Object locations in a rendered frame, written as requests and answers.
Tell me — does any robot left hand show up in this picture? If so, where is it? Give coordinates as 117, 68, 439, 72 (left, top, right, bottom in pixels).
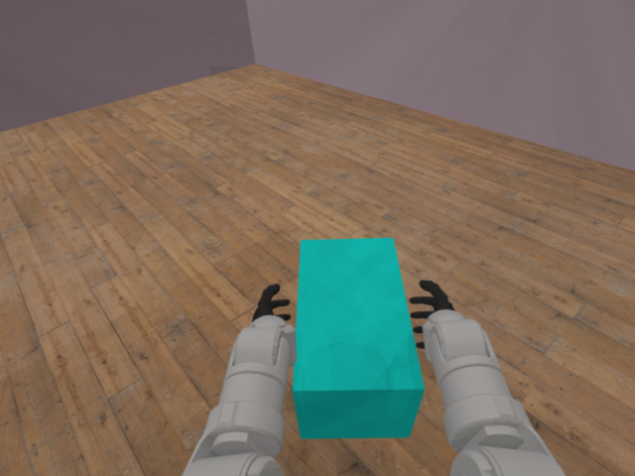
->
252, 284, 291, 322

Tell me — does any robot right upper arm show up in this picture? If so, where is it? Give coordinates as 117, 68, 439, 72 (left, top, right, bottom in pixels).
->
449, 445, 566, 476

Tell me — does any robot left forearm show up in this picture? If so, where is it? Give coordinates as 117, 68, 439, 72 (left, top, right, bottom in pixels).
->
182, 315, 297, 476

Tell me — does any robot right forearm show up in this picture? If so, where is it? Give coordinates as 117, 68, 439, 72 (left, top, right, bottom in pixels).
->
423, 309, 566, 475

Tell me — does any robot right hand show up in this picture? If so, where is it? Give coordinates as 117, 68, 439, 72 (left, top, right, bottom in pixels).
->
410, 280, 455, 349

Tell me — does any robot left upper arm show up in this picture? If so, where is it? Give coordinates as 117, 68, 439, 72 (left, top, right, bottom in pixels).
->
183, 452, 284, 476

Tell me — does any carton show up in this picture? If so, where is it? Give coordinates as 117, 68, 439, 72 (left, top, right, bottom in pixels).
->
293, 238, 425, 439

